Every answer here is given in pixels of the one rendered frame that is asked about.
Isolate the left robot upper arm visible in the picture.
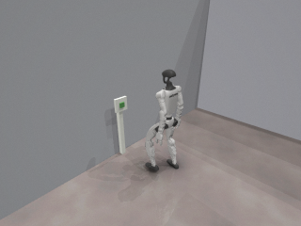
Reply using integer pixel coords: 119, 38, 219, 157
155, 90, 167, 116

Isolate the right robot upper arm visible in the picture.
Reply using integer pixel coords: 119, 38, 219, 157
175, 86, 183, 107

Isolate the humanoid robot head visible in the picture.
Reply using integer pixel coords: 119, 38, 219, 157
162, 69, 176, 91

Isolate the robot left forearm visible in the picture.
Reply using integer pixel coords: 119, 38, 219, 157
158, 110, 166, 134

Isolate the robot right forearm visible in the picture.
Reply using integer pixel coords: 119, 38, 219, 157
176, 105, 184, 119

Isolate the panel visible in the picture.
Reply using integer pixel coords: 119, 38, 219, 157
114, 96, 128, 154

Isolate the robot right hand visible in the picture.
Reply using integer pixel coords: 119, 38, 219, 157
175, 118, 182, 128

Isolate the left robot foot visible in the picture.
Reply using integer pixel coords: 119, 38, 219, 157
145, 162, 159, 170

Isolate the robot left hand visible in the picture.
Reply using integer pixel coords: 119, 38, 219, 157
155, 133, 164, 146

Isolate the button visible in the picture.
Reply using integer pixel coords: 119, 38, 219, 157
119, 102, 125, 108

